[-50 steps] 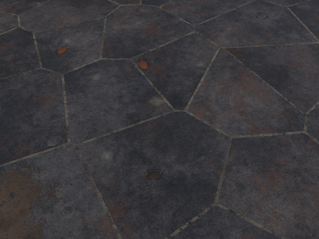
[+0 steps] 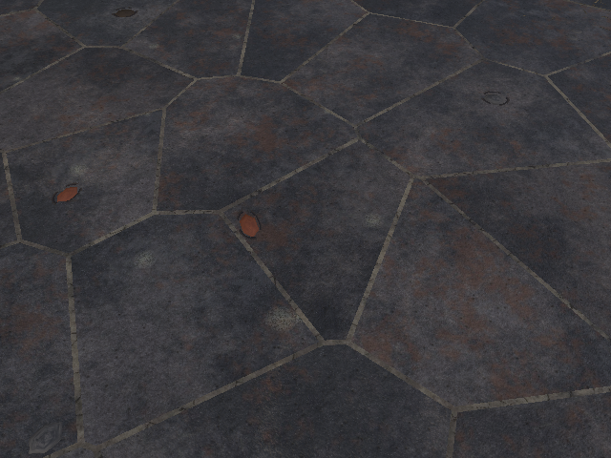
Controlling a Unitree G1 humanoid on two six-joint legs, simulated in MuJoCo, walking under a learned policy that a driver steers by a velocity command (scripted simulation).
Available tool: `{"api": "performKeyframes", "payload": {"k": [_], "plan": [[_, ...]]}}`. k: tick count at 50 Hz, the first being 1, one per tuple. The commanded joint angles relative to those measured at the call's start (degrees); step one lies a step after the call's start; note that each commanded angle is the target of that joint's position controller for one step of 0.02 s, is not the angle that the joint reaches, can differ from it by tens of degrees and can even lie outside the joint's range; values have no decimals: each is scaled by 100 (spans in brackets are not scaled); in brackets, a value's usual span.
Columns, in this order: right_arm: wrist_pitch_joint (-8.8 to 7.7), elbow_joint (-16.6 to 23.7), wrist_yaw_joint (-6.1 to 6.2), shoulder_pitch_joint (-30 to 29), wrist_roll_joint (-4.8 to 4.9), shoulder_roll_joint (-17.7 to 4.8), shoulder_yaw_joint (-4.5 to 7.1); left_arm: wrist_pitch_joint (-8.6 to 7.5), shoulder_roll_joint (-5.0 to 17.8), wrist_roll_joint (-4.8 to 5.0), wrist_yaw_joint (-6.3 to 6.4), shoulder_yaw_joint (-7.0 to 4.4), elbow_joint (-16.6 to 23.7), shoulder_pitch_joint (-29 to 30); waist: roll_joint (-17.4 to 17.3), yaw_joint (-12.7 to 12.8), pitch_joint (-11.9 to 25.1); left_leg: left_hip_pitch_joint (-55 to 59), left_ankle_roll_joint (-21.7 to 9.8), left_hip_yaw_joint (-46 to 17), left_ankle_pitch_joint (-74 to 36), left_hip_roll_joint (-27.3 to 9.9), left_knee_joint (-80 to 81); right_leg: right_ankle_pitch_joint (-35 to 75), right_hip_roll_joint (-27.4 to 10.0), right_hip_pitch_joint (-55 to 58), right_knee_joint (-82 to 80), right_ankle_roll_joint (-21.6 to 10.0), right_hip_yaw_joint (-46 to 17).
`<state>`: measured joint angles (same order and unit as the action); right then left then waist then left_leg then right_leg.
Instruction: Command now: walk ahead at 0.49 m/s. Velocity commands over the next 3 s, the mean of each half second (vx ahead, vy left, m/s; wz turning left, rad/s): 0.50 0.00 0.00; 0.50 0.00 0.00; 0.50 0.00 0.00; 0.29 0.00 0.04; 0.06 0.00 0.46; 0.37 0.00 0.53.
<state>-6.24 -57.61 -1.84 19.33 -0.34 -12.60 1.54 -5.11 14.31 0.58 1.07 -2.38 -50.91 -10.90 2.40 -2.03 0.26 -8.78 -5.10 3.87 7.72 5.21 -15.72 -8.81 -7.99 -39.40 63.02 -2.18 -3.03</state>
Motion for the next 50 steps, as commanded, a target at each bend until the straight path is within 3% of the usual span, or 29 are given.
{"api": "performKeyframes", "payload": {"k": [1, 5, 10, 12, 13, 14, 15, 16, 17, 18, 19, 20, 21, 23, 26, 32, 37, 40, 41, 42, 43, 44, 45, 46, 47, 48, 50], "plan": [[-74, 326, 126, -185, 22, -793, 127, -11, 240, -49, 12, -68, 256, -65, -432, 224, -352, -473, -919, -1145, -544, -1599, 1062, 935, -168, -146, -927, 127, -14], [-9, 226, 192, 264, 106, -943, 154, -67, 149, 11, -75, -22, 482, 813, -465, -100, -386, 20, -716, -905, -545, -1549, 998, 1551, 116, 92, -2393, 177, 226], [124, 52, 215, 621, 145, -991, 198, -136, 234, 71, -262, 0, 767, 1425, -537, -238, -547, 950, -638, -1005, -557, -1926, 532, 919, 264, 53, -3167, 17, 238], [183, 62, 227, 516, 150, -1076, 236, -184, 379, 71, -310, -50, 763, 1173, -645, -26, -400, 1130, -537, -1037, -1149, -2019, 157, 475, 405, 563, -3380, -148, 335], [211, 99, 227, 371, 140, -1102, 239, -203, 523, 64, -309, -130, 656, 724, -693, 260, -140, 1091, -439, -906, -2091, -1902, -370, 366, 591, 1253, -3495, -263, 495], [239, 143, 222, 298, 94, -970, 188, -212, 797, 61, -279, -285, 348, -254, -608, 694, 443, 812, -290, -642, -2810, -1562, -1498, 408, 730, 2522, -3529, -438, 572], [221, 320, 220, 307, -11, -742, 75, -206, 1314, -6, -226, -427, 118, -1429, 37, 1068, 1395, -378, -61, -294, -1631, -1168, -3422, 508, -341, 4367, -3443, -859, -651], [73, 330, 158, 1003, 43, 43, -136, -167, 1673, -64, -264, -493, -13, -1771, 1632, 686, 2022, -2721, 288, -330, 1974, -90, -5314, -553, -1505, 6196, -4198, -1730, -3406], [-73, 259, 134, 766, 182, -593, -5, -182, 1078, -40, -272, -335, 36, -1671, 1074, 831, 1933, -3354, 173, -1151, 2364, -363, -6088, -930, -1448, 6106, -4556, -1600, -3850], [-152, 439, 116, 207, 292, -937, 90, -191, 818, -16, -255, -249, 146, -1120, 729, 732, 1143, -3673, 73, -1059, 1854, -671, -6161, -503, -1280, 5374, -4588, -1324, -2911], [-160, 512, 154, -116, 261, -938, 101, -182, 687, -24, -262, -190, 263, -599, 195, 545, 761, -3419, 83, -891, 1299, -982, -5927, 183, -1056, 4537, -4720, -1186, -2163], [-125, 546, 187, -288, 170, -872, 137, -180, 549, -58, -288, -153, 301, -315, -3, 392, 455, -3185, 116, -840, 964, -1158, -5566, 620, -834, 3870, -4908, -1116, -1681], [-42, 536, 192, -197, 141, -776, 158, -188, 382, -100, -309, -98, 276, -220, 78, 209, 363, -2851, 125, -859, 749, -1301, -5320, 819, -635, 3487, -5094, -1042, -1299], [100, 493, 202, -28, 135, -531, 144, -214, 395, -89, -322, -107, 134, -376, 141, 84, 240, -2623, 193, -768, 589, -1333, -5022, 1186, -491, 3154, -5337, -1104, -917], [176, 682, 226, -514, 80, -537, 176, -203, 624, -85, -235, -170, -26, -645, 29, 110, -42, -3131, 337, -718, 5, -1380, -4327, 1548, -472, 3149, -5539, -1147, -576], [122, 1035, 158, -1750, 92, -406, 145, -109, 719, -19, -101, -174, -235, -1121, 87, 448, -323, -3125, 400, -485, -1370, -1169, -2376, 1205, -283, 3379, -5707, -917, -88], [60, 1311, 18, -2459, 154, -433, 114, -7, 765, 29, -64, -213, -495, -1505, 118, 621, -583, -3261, 263, -457, -1082, -1047, -1647, 1156, -602, 4189, -5436, -879, -105], [-2, 1350, -66, -2308, 160, -582, 162, 66, 868, 47, -28, -269, -521, -1373, 211, 408, -432, -2744, 57, -347, -489, -894, -1402, 1915, -750, 4498, -4985, -753, -104], [-16, 1268, -64, -1960, 154, -706, 227, 90, 924, 43, -25, -284, -494, -1247, 298, 195, -202, -2129, -32, -193, -352, -715, -1356, 2797, -692, 4472, -4598, -684, -31], [-17, 1030, -40, -1197, 142, -894, 348, 123, 878, 28, -25, -263, -465, -1124, 274, -203, 234, -1083, -162, -18, -371, -502, -1275, 3606, -445, 4284, -3729, -560, 169], [-11, 724, 8, -104, 115, -1233, 493, 131, 719, -28, -28, -189, -375, -1083, 45, -617, 957, 597, -414, -435, -507, -864, -1453, 3148, -124, 3407, -2327, -369, 392], [27, 572, 46, 711, 5, -1800, 635, 33, 119, -58, -91, -8, -312, -1724, -1224, -497, 1864, 2992, -1279, -2907, 239, -2376, -1237, 785, 774, 1007, 61, 66, 640], [41, 549, 29, 752, 53, -1504, 521, -126, 78, 1, -123, 29, -387, -1731, -1704, -484, 2300, 3321, -1513, -4650, 721, -2828, -254, -2340, 1150, 84, 1123, 62, -207], [22, 597, 27, 307, 104, -1165, 414, -222, 632, 165, -147, -121, -243, -1216, -1332, -435, 1495, 2662, -1186, -3975, 964, -2622, -154, -2128, 769, -441, 1551, -69, -426], [20, 739, 31, -246, 105, -954, 344, -253, 736, 207, -126, -140, -96, -772, -938, -265, 879, 1730, -975, -3130, 646, -2435, -41, -1574, 431, -446, 1369, -145, -214], [9, 794, 4, -659, 56, -767, 285, -227, 701, 127, -78, -170, -61, -542, -542, -74, 453, 828, -861, -2524, 207, -2200, 172, -1099, 191, -177, 995, -140, -103], [-29, 758, -37, -885, -23, -545, 220, -56, 476, 51, -32, -205, -115, -761, -740, 266, 235, -78, -736, -1852, -152, -1846, 533, -649, -61, 522, 479, -133, -135]]}}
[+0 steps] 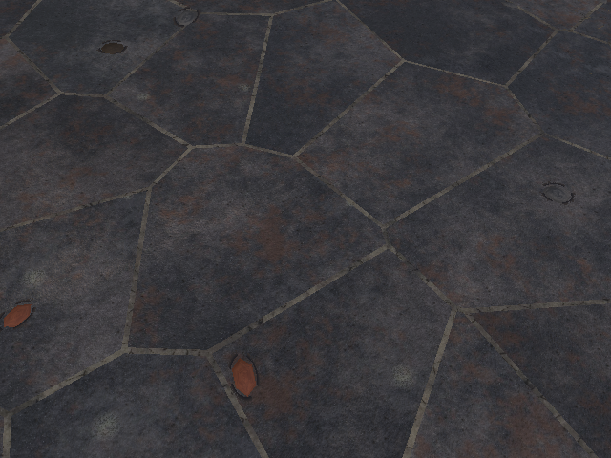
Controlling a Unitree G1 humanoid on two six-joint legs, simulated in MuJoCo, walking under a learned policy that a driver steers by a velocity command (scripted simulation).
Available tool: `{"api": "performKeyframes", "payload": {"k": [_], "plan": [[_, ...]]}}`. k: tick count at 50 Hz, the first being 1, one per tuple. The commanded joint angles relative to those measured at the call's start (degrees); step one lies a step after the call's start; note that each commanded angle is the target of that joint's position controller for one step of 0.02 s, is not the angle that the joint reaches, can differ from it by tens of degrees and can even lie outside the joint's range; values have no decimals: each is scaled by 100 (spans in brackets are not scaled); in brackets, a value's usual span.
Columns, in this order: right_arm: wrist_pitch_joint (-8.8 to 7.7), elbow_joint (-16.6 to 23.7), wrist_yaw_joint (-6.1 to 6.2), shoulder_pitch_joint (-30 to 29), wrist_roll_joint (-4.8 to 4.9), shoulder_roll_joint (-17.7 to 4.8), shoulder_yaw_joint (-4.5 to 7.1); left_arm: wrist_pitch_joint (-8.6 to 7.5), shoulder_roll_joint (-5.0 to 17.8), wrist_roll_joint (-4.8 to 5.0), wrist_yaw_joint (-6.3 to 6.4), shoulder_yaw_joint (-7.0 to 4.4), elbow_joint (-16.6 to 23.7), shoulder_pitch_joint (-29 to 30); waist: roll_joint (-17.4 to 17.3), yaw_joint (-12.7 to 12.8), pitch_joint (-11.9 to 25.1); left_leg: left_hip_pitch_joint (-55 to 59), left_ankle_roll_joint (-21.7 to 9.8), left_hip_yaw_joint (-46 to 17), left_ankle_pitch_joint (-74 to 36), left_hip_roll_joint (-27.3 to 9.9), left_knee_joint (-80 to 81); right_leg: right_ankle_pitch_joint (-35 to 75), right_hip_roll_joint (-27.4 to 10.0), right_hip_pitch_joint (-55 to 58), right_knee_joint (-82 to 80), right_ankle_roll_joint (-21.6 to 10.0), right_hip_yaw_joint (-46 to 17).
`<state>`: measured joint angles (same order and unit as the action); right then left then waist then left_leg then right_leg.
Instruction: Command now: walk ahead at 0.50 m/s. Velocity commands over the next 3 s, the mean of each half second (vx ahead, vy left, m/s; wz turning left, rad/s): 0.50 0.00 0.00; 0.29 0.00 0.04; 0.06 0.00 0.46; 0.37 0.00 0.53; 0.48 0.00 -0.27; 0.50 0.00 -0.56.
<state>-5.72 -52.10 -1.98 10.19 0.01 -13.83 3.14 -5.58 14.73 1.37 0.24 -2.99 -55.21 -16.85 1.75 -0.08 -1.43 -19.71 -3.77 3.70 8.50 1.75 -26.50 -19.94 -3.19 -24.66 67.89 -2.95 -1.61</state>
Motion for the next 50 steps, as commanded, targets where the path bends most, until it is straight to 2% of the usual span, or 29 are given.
{"api": "performKeyframes", "payload": {"k": [1, 4, 6, 10, 15, 18, 20, 21, 22, 23, 24, 25, 26, 27, 28, 29, 30, 32, 35, 38, 41, 43, 44, 45, 46, 47, 48, 49, 50], "plan": [[-94, 144, -20, 109, -48, -448, 69, 57, 304, -32, 58, -136, 278, -271, -683, 122, 354, 835, -916, -1640, -378, -1433, 1739, 547, -557, -843, -137, -28, -228], [-112, -16, 80, 431, -40, -710, 126, 134, 332, -82, 89, -173, 443, 157, -516, 103, 88, 830, -1007, -1315, -861, -1424, 1967, 1167, -617, -1325, -804, 129, -183], [-75, -98, 153, 656, -24, -743, 125, 123, 323, -115, 81, -184, 585, 592, -453, -4, 7, 1072, -954, -1186, -1059, -1409, 2001, 1726, -609, -1676, -1429, 214, -166], [-23, -213, 223, 987, 30, -785, 111, 72, 183, -86, 0, -130, 786, 1338, -500, -229, -129, 1295, -759, -817, -1011, -1244, 2045, 2627, -413, -1553, -2715, 230, 22], [82, -465, 244, 1476, 71, -842, 139, 13, 165, -23, -153, -55, 1070, 2145, -479, -491, -389, 2125, -760, -790, -1031, -1508, 1786, 2388, -233, -1705, -3542, 163, 139], [160, -532, 279, 1466, 97, -922, 194, -48, 270, -4, -255, -61, 1184, 2197, -583, -363, -356, 2537, -667, -836, -1609, -1727, 1392, 1808, -128, -1474, -3819, -33, 179], [201, -482, 287, 1219, 106, -1014, 225, -75, 516, -19, -257, -176, 1027, 1522, -729, 67, 77, 2501, -521, -690, -3195, -1629, 661, 1559, 193, -298, -3965, -230, 440], [225, -444, 282, 1112, 96, -914, 185, -74, 764, -37, -225, -317, 728, 596, -648, 504, 615, 2193, -374, -464, -3763, -1323, -370, 1688, 352, 977, -4035, -399, 544], [217, -309, 276, 1113, 15, -740, 97, -67, 1187, -108, -169, -445, 484, -514, -139, 868, 1462, 974, -169, -220, -2482, -986, -2095, 1834, -559, 2849, -3854, -771, -483], [84, -280, 202, 1821, 1, 64, -136, -40, 1616, -127, -182, -532, 337, -970, 1388, 532, 2261, -1383, 222, -242, 1275, 122, -4219, 843, -1919, 4877, -4447, -1718, -3249], [-68, -355, 168, 1543, 127, -433, -29, -34, 1060, -91, -179, -368, 358, -917, 1071, 685, 2325, -2054, 136, -1072, 2349, -4, -5005, 374, -1928, 4858, -4986, -1642, -3949], [-159, -160, 151, 984, 263, -801, 70, -45, 819, -75, -159, -285, 455, -368, 813, 607, 1439, -2456, 33, -1011, 1970, -324, -5153, 576, -1736, 4109, -5056, -1349, -3060], [-181, -82, 185, 639, 267, -806, 74, -46, 659, -101, -154, -224, 575, 122, 310, 434, 975, -2278, 12, -847, 1435, -638, -4908, 1088, -1516, 3226, -5192, -1192, -2320], [-149, -63, 222, 476, 178, -746, 110, -56, 504, -146, -178, -176, 603, 424, 76, 262, 594, -2037, 38, -775, 1112, -815, -4523, 1545, -1308, 2446, -5381, -1110, -1821], [-68, -88, 238, 590, 132, -664, 140, -78, 358, -196, -194, -126, 589, 540, 170, 56, 500, -1658, 34, -821, 894, -975, -4248, 1727, -1129, 1991, -5558, -1024, -1472], [15, -119, 244, 711, 123, -518, 133, -87, 328, -199, -211, -119, 543, 528, 238, -37, 444, -1440, 50, -805, 797, -1008, -4063, 1760, -1052, 1734, -5721, -1029, -1304], [79, -139, 255, 775, 116, -402, 126, -101, 384, -178, -206, -132, 488, 449, 230, -91, 377, -1378, 83, -762, 754, -1034, -3881, 1860, -1018, 1567, -5847, -1073, -1146], [151, -57, 295, 579, 61, -394, 143, -117, 579, -203, -148, -160, 403, 361, 143, -169, 148, -1486, 239, -667, 512, -999, -3438, 3235, -1014, 1342, -5888, -1134, -761], [168, 86, 288, 130, -20, -282, 108, -39, 620, -218, -44, -147, 312, 294, 162, -136, 148, -1348, 379, -508, -334, -863, -2219, 4595, -743, 1276, -5687, -938, -48], [179, 178, 239, -406, 2, -212, 53, 26, 695, -189, 3, -138, 175, 71, 246, 83, 258, -803, 373, -329, -1196, -588, -1186, 4486, -570, 1313, -5570, -772, 249], [197, 239, 207, -663, 4, -338, 57, 102, 686, -138, 29, -128, 18, -6, 312, 152, 268, -685, 301, -439, -1155, -503, -701, 4221, -753, 1727, -5307, -758, 81], [164, 242, 183, -622, -39, -484, 92, 152, 706, -92, 53, -145, -41, 101, 328, 51, 321, -520, 160, -478, -854, -458, -396, 4097, -859, 1977, -4905, -670, -90], [140, 139, 170, -329, -58, -547, 123, 179, 711, -65, 77, -149, -37, 251, 258, -149, 431, -163, 68, -413, -1100, -388, -22, 3900, -784, 2037, -4580, -536, -22], [127, 19, 185, -49, -91, -769, 200, 185, 676, -95, 95, -147, -54, 119, 50, -198, 619, 407, -47, -417, -2048, -374, 253, 3724, -486, 2026, -4087, -318, 104], [132, 24, 212, 159, -134, -1183, 289, 156, 581, -222, 118, -121, -15, -174, -497, -58, 1046, 1388, -314, -996, -4336, -964, -114, 2615, -63, 1506, -3178, -38, 374], [212, 47, 237, 319, -145, -1271, 293, 139, 141, -244, 129, 8, -116, -751, -1496, 95, 1612, 2674, -1284, -2143, -5095, -1897, -234, 217, 483, 261, -1790, 323, 544], [266, 55, 200, 485, -51, -871, 189, 212, 297, -230, 144, 2, -5, -378, -1548, -185, 1844, 2637, -1651, -2921, -4278, -2205, 198, -1912, 634, -198, -827, 481, 189], [272, 129, 162, 270, -15, -884, 169, 299, 523, -119, 159, -69, 119, -104, -1237, -129, 1615, 2219, -1529, -2966, -2755, -2059, 471, -1972, 459, -530, -285, 452, -110], [294, 273, 172, -53, -12, -982, 208, 395, 573, -56, 213, -102, 182, 157, -887, -96, 1215, 1732, -1328, -2853, -1706, -1883, 687, -1668, 365, -804, -45, 460, -129]]}}
Over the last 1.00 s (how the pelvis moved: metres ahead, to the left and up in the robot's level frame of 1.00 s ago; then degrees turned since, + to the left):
0.55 -0.01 -0.01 1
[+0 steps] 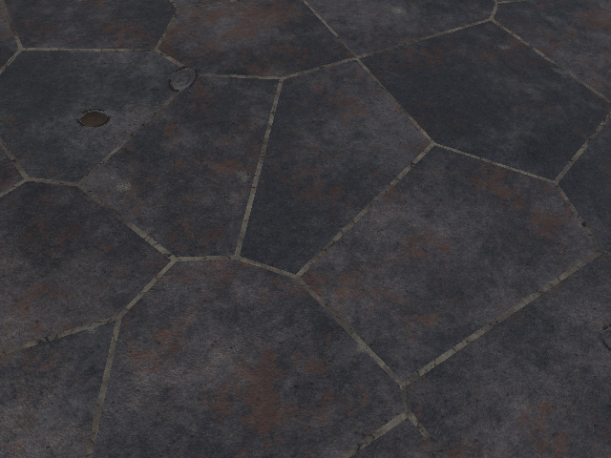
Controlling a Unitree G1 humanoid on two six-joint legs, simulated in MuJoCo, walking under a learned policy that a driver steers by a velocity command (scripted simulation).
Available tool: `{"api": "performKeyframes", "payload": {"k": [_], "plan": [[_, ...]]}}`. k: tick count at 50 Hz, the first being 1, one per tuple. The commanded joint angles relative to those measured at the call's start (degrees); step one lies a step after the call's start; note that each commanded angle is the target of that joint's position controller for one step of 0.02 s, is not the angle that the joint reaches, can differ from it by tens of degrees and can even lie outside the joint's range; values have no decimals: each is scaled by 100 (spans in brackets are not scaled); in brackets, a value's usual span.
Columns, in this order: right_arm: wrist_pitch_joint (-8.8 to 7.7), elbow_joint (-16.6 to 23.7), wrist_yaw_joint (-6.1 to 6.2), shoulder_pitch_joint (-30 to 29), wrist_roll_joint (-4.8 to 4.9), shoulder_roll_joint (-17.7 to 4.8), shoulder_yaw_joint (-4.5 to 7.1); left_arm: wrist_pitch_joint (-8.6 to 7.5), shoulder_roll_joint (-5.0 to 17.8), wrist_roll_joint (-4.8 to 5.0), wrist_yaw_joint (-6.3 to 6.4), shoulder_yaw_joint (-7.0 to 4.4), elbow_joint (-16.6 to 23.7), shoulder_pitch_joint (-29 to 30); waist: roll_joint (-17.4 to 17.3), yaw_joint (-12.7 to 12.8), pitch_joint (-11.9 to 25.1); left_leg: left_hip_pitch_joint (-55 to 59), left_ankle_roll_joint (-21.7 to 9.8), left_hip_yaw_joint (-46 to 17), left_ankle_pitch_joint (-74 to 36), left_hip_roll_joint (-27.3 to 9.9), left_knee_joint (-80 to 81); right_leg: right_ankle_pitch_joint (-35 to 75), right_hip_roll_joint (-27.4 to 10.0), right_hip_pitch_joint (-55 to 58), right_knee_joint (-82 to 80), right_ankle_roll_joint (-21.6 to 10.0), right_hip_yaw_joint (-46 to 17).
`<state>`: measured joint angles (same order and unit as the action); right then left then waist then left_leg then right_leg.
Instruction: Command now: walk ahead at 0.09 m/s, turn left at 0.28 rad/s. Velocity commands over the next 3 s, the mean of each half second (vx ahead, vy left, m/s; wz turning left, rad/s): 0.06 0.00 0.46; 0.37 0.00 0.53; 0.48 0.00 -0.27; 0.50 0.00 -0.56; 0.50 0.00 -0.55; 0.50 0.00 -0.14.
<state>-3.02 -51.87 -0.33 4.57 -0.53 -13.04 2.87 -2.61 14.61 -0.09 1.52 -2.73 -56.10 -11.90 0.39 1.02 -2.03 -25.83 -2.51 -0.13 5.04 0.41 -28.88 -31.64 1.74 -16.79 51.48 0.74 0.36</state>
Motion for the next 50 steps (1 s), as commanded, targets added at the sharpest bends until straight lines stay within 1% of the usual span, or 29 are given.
{"api": "performKeyframes", "payload": {"k": [1, 2, 5, 11, 14, 15, 16, 17, 18, 19, 20, 21, 22, 26, 29, 32, 36, 37, 39, 40, 41, 42, 43, 44, 45, 46, 47, 48, 50], "plan": [[63, 366, 43, 227, 45, -1122, 262, 177, 648, 71, 137, -177, 309, -181, -523, -157, 940, 1775, -1306, -2312, -601, -1621, 1153, -166, -221, -1665, 1505, 109, -346], [106, 451, 86, 57, 27, -1110, 268, 238, 707, 45, 186, -222, 343, -132, -532, -74, 834, 1333, -1171, -2202, 62, -1479, 1313, 160, -313, -1478, 1276, 100, -394], [218, 543, 173, 10, -38, -1045, 304, 262, 511, 25, 256, -228, 382, -112, -885, -19, 768, 718, -1028, -1895, 822, -1048, 1553, 626, -157, -965, 351, 102, -250], [312, 688, 283, 112, 63, -1155, 394, 215, 528, 53, 185, -216, 480, 64, -993, -86, 893, 692, -923, -2225, 1152, -962, 1611, 1177, 37, -337, -1023, 126, -314], [413, 816, 336, -7, 151, -1146, 401, 164, 583, 73, 83, -238, 385, -328, -948, 174, 811, 426, -654, -2312, 1425, -750, 1476, 1735, 91, 442, -2278, -55, -189], [448, 851, 350, 61, 184, -1061, 379, 162, 730, 42, 62, -286, 342, -561, -810, 269, 769, 53, -406, -2161, 1693, -503, 1217, 1836, -143, 976, -2823, -196, -242], [481, 893, 350, 221, 197, -754, 310, 177, 1132, -84, 80, -378, 366, -770, 155, 204, 821, -734, -80, -1562, 2262, -22, -132, 1361, -1355, 1581, -3409, -574, -1331], [416, 1117, 327, 144, 216, -695, 330, 181, 1548, -291, 71, -456, 581, -189, 1711, -20, 450, -1515, 120, -617, 2681, 805, -1599, 1743, -2445, 828, -3975, -1312, -2876], [354, 1034, 288, 236, 119, -1170, 469, 131, 1216, -399, 111, -359, 823, 266, 1352, -124, 441, -1279, 223, -976, 2590, 443, -2646, 2268, -2557, 459, -3925, -1551, -2780], [379, 865, 258, 542, 138, -1312, 552, 96, 937, -300, 155, -287, 972, 712, 923, -359, 454, -1174, 248, -947, 2208, 443, -3138, 2658, -2201, 461, -3714, -1292, -2091], [447, 694, 277, 776, 111, -1188, 549, 79, 815, -165, 166, -255, 1053, 872, 675, -406, 458, -1183, 348, -835, 1906, 426, -3485, 2790, -1854, 596, -3565, -1034, -1557], [498, 660, 278, 855, 79, -1096, 531, 71, 792, -51, 178, -243, 1052, 779, 614, -334, 476, -1363, 429, -748, 1562, 313, -3796, 2319, -1763, 803, -3613, -920, -1337], [517, 714, 246, 782, 89, -987, 504, 66, 771, -3, 200, -223, 1020, 593, 666, -229, 419, -1488, 488, -632, 1334, 209, -3969, 1851, -1707, 879, -3749, -900, -1186], [423, 1143, 138, 22, 171, -822, 419, 27, 898, -13, 267, -254, 839, -191, 841, 283, 162, -2019, 658, -277, 956, -125, -3183, 768, -1790, 1646, -4215, -957, -1061], [323, 1336, 57, -205, 168, -670, 346, -52, 1123, -2, 236, -346, 788, -426, 794, 415, 83, -1832, 632, -140, 939, -314, -2382, 865, -1960, 1848, -4322, -988, -839], [271, 1465, -54, -313, 183, -582, 282, -115, 1266, 31, 144, -435, 806, -414, 846, 409, -29, -1215, 443, 114, 1028, -432, -1673, 953, -2019, 1504, -4389, -989, -418], [289, 1511, -180, -310, 202, -629, 257, -142, 1362, 135, -35, -533, 816, -362, 842, 326, -126, -347, 128, 413, 1317, -420, -1012, 1026, -2072, 1128, -4239, -995, 13], [301, 1501, -200, -247, 207, -656, 262, -126, 1382, 172, -79, -548, 816, -324, 801, 256, -116, -130, 44, 472, 1325, -398, -856, 1029, -2128, 1079, -4149, -982, 59], [326, 1305, -211, 290, 196, -698, 305, -72, 1357, 245, -132, -542, 836, -100, 588, -120, -11, 847, -145, 768, 1013, -164, -251, 1168, -2053, 663, -3572, -816, 410], [346, 1116, -168, 856, 207, -905, 427, -74, 1220, 208, -144, -487, 835, -109, 379, -381, 275, 1835, -288, 856, 1037, 96, -115, 1864, -1847, 235, -2760, -650, 737], [349, 857, -95, 1837, 274, -1324, 643, -83, 891, 70, -162, -369, 876, -76, -353, -827, 797, 3217, -584, 80, 1206, -184, 166, 2197, -1435, -562, -892, -308, 1213], [273, 908, -43, 2191, 251, -2200, 766, -194, 360, -147, -166, -186, 1448, 214, -2198, -702, 956, 4363, -1544, -3218, 1898, -1751, 944, -136, -477, -2966, 1511, 176, 1112], [89, 1052, -108, 2154, 203, -1852, 622, -398, 730, 60, -178, -243, 1540, 551, -1288, -888, 1092, 4312, -2000, -4363, 2657, -2153, 1674, -200, -312, -3858, 2372, 118, -121], [-29, 1051, -129, 1933, 166, -1482, 488, -521, 991, 235, -231, -291, 1610, 693, -1094, -756, 643, 4059, -1830, -3776, 2277, -2062, 1692, 336, -591, -4137, 2383, -73, -282], [-76, 1115, -133, 1619, 164, -1207, 397, -579, 1076, 175, -238, -307, 1503, 555, -845, -537, 398, 3580, -1602, -3096, 1694, -1804, 1580, 852, -786, -3886, 2057, -170, -289], [-59, 1207, -113, 1201, 150, -1016, 322, -575, 1094, 46, -234, -325, 1341, 358, -571, -297, 275, 3119, -1384, -2451, 1050, -1578, 1557, 1318, -960, -3512, 1618, -164, -297], [-57, 1298, -83, 935, 91, -882, 261, -525, 1088, 6, -260, -337, 1246, 205, -626, -124, 242, 2715, -1232, -1968, 328, -1390, 1638, 1667, -1069, -3061, 1251, -156, -298], [-77, 1320, -56, 868, 55, -891, 251, -463, 1011, 12, -296, -323, 1174, 112, -670, -48, 265, 2512, -1160, -1660, -421, -1298, 1695, 1958, -1063, -2793, 1088, -120, -222], [-130, 1248, 1, 1012, 56, -1014, 277, -361, 824, 13, -325, -266, 1155, 167, -446, -55, 264, 2388, -1107, -1123, -1466, -1202, 1792, 2504, -997, -2688, 708, -12, -95]]}}
Over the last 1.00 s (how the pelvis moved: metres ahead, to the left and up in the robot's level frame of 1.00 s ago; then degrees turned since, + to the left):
0.48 -0.03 -0.01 2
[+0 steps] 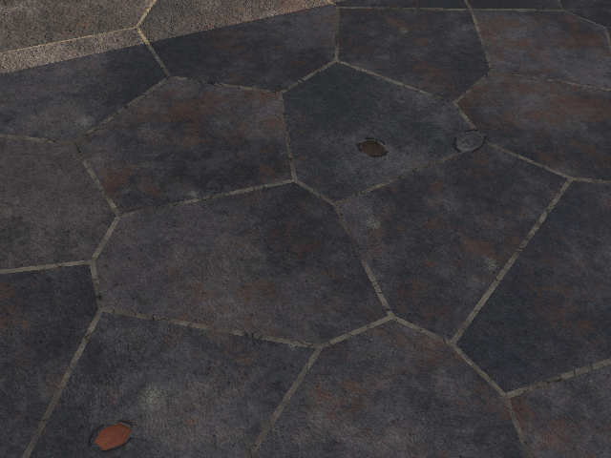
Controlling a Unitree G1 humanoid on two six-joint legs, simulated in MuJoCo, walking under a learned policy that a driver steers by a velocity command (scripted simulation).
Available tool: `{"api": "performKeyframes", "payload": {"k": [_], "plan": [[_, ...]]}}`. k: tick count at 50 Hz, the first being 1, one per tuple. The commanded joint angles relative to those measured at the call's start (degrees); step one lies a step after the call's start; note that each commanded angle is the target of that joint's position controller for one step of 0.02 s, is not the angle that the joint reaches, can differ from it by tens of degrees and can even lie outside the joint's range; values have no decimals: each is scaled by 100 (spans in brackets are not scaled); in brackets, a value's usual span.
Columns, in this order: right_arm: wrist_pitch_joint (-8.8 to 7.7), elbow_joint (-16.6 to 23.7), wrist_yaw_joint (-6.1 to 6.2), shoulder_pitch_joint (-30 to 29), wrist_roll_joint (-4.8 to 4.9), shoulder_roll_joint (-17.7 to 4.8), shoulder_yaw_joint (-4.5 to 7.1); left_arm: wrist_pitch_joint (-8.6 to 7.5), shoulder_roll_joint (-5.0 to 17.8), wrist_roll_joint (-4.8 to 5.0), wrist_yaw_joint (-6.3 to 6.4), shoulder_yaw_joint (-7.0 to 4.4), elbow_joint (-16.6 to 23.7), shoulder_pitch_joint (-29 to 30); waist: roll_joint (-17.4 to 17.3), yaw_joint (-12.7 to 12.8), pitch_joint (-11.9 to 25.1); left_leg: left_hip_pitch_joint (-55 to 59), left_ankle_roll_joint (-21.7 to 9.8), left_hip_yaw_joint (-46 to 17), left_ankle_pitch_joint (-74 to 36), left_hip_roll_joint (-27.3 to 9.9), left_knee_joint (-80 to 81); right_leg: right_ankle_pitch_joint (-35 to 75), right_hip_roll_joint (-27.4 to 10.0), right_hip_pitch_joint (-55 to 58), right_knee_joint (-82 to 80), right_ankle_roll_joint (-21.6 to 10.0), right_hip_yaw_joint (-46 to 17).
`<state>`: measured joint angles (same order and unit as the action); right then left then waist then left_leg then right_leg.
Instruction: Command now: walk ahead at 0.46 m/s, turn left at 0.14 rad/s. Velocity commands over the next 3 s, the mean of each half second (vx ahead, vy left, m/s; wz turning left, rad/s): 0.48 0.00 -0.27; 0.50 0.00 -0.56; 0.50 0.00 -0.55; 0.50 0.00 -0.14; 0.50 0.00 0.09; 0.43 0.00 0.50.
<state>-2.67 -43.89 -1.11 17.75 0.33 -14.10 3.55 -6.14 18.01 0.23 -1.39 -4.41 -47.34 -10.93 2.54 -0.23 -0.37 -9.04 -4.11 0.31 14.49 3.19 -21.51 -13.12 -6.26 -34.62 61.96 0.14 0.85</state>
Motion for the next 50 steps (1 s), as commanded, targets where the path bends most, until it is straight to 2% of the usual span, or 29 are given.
{"api": "performKeyframes", "payload": {"k": [1, 4, 7, 10, 13, 15, 16, 17, 18, 19, 20, 21, 22, 23, 25, 28, 30, 33, 36, 37, 38, 39, 40, 41, 42, 43, 44, 46, 50], "plan": [[-184, 394, 107, -206, -27, -939, 213, 21, 404, -8, -34, -65, 327, 210, -581, 31, 36, 670, -891, -959, -2622, -1435, 1109, 926, -162, -921, -662, 73, -123], [-222, 258, 169, -9, -40, -940, 184, 28, 171, 68, -89, 54, 510, 734, -642, -163, -211, 404, -612, -321, -2497, -1208, 1343, 1966, 44, -565, -1926, -21, 27], [-270, 60, 199, 317, -43, -978, 186, 27, 81, 140, -179, 126, 709, 1259, -587, -363, -499, 515, -456, -62, -2131, -1334, 1610, 2470, 227, -406, -2687, -192, 78], [-230, -70, 217, 454, -31, -990, 196, 13, 93, 153, -292, 144, 907, 1553, -504, -413, -606, 1196, -388, 165, -2638, -1546, 1404, 2208, 418, -592, -3126, -372, 42], [-126, -43, 305, 393, -55, -1143, 232, 18, 244, 110, -368, 78, 1000, 1345, -765, -184, -160, 1822, -224, 376, -5311, -1630, 477, 1403, 827, -103, -3106, -619, 384], [-2, 26, 381, 312, -106, -1300, 256, 86, 604, 106, -322, -93, 841, 377, -1006, 320, 523, 1977, -91, 486, -7033, -1570, -1071, 763, 1200, 998, -2969, -869, 607], [9, 95, 398, 142, -84, -1345, 246, 110, 849, 98, -245, -213, 717, -457, -849, 824, 918, 1127, 58, 632, -6569, -1434, -2398, 1149, 1087, 2447, -3271, -1110, 308], [-95, 312, 357, 546, -176, -900, 106, 164, 1389, 1, -147, -363, 667, -1283, 282, 819, 1807, -1207, 439, 609, -3584, -808, -4838, 1144, -353, 4963, -2999, -1991, -1950], [-293, 308, 215, 821, -170, -530, -70, 153, 1236, 115, -150, -301, 638, -1244, 943, 550, 2573, -2836, 646, -376, 1724, 265, -6316, 287, -1337, 6163, -3913, -2790, -4773], [-484, 489, 93, 181, 76, -999, 44, 185, 941, 114, -93, -233, 640, -1137, 426, 781, 2065, -3450, 439, -990, 1441, -132, -6464, -494, -1094, 5836, -4315, -2376, -4351], [-578, 675, 50, -282, 198, -1046, 23, 192, 777, 98, -55, -185, 734, -797, 8, 656, 1206, -3603, 322, -894, 999, -431, -6005, -620, -922, 4890, -4480, -2101, -3584], [-617, 718, 71, -484, 104, -987, 15, 187, 651, 78, -52, -136, 823, -411, -545, 363, 522, -3433, 296, -742, 767, -628, -5365, -191, -683, 3772, -4671, -1940, -3090], [-572, 699, 115, -447, -25, -1017, 68, 169, 516, 24, -38, -84, 922, -143, -572, 129, 245, -3053, 336, -693, 597, -803, -4905, 332, -469, 3029, -4812, -1854, -2689], [-498, 698, 126, -290, -69, -990, 79, 175, 509, -28, -17, -74, 1022, 17, -360, -57, 126, -2730, 403, -665, 528, -870, -4744, 623, -328, 2473, -4958, -1880, -2522], [-367, 713, 167, -90, -126, -864, 53, 161, 560, 6, 22, -99, 1055, 72, -141, -200, 79, -2470, 602, -496, 417, -952, -4208, 1185, -189, 1818, -5072, -1918, -2128], [-319, 909, 211, -627, -181, -631, -54, 167, 765, 43, 107, -168, 1024, -70, -46, -39, -4, -2174, 821, -290, -674, -857, -2907, 1389, 187, 1209, -5016, -1691, -1501], [-353, 1004, 188, -1129, -149, -534, -101, 223, 793, 102, 147, -183, 959, -319, 41, 235, 41, -1849, 868, -231, -1591, -630, -1919, 1031, 372, 1165, -4835, -1456, -1367], [-410, 1119, 118, -1533, -6, -671, -56, 318, 801, 148, 170, -191, 866, -708, 201, 446, 185, -1677, 889, -348, -1824, -398, -1180, 502, 226, 1659, -4463, -1320, -1790], [-484, 1140, 61, -1420, 51, -921, 81, 369, 740, 125, 180, -183, 883, -770, 396, 275, 261, -1398, 683, -488, -1179, -339, -761, 123, 2, 2203, -3881, -1136, -2422], [-511, 1066, 60, -1108, 57, -971, 136, 379, 667, 112, 179, -166, 917, -696, 463, 62, 311, -987, 543, -431, -1057, -332, -571, 120, 55, 2193, -3614, -1020, -2477], [-540, 995, 91, -640, 11, -1114, 217, 362, 444, 87, 168, -98, 956, -701, 436, -189, 547, -211, 335, -521, -951, -537, -484, 159, 276, 1995, -3040, -817, -2320], [-555, 948, 149, 195, -92, -1447, 313, 324, 20, 13, 139, 46, 1065, -740, -269, -529, 1253, 1106, -76, -1522, -484, -1592, -461, -510, 652, 1382, -1395, -559, -1757], [-460, 720, 115, 658, -181, -1947, 434, 251, -203, 172, 128, 140, 1287, -1460, -2318, -182, 1839, 2615, -1014, -4321, 940, -2817, 184, -2234, 1270, -536, 425, -241, -974], [-431, 790, 86, 580, -82, -1432, 346, 262, 431, 245, 157, 26, 1146, -1367, -1705, -359, 1470, 2450, -970, -4742, 2183, -2816, 436, -1902, 802, -1262, 1234, -140, -1079], [-394, 830, 115, 387, -55, -1113, 254, 302, 717, 196, 163, -63, 1211, -768, -1133, -526, 812, 1908, -721, -3762, 1934, -2545, 446, -1348, 631, -1440, 1471, -98, -982], [-360, 845, 122, 126, -101, -993, 196, 335, 662, 120, 173, -69, 1275, -472, -742, -453, 474, 1309, -574, -2955, 1049, -2272, 458, -924, 454, -1269, 1387, -64, -849], [-332, 809, 128, -68, -120, -849, 148, 340, 602, 77, 154, -86, 1350, -299, -742, -359, 189, 857, -536, -2371, 361, -2027, 560, -639, 320, -1153, 1117, -43, -858], [-356, 732, 143, -214, -130, -725, 111, 399, 433, 147, 91, -91, 1385, -347, -1014, -177, 21, 350, -479, -1594, -266, -1778, 836, -403, 127, -762, 819, -19, -746], [-399, 475, 145, -163, -95, -924, 196, 492, 176, 95, 70, -28, 1488, -60, -783, -138, -99, 343, -655, -801, -1231, -1871, 1119, 7, 44, -959, 126, 104, -656]]}}
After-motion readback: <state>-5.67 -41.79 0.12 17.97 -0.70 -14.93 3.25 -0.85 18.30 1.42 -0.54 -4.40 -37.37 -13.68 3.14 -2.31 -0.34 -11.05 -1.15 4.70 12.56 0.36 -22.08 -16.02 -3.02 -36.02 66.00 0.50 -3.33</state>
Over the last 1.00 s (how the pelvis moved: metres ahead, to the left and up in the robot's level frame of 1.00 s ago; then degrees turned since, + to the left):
0.12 0.11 0.02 33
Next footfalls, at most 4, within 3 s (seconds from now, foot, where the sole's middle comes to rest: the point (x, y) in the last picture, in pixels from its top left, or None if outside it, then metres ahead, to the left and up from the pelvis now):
0.32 right None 0.37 -0.11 -0.78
0.78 left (280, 379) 0.67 0.05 -0.78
1.30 right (434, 343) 0.77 -0.33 -0.78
1.80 left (442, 229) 1.14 -0.41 -0.78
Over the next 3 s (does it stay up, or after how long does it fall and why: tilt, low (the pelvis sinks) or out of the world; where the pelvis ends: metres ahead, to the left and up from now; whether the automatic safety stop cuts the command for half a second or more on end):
stays up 1.38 -0.80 -0.02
